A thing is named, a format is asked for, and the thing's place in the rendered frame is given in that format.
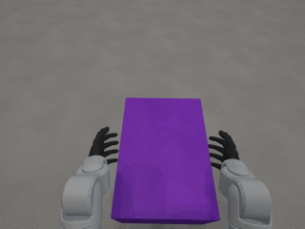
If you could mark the left robot forearm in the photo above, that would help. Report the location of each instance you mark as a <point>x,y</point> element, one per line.
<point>82,196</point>

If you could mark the robot left hand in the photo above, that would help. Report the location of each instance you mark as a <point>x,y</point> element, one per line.
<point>98,145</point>

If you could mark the robot right hand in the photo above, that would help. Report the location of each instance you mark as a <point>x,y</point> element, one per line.
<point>228,150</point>

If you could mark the carton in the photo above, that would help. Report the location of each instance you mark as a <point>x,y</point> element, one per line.
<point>164,173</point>

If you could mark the right robot forearm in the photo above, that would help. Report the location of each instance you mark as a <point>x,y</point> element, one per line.
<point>249,200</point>

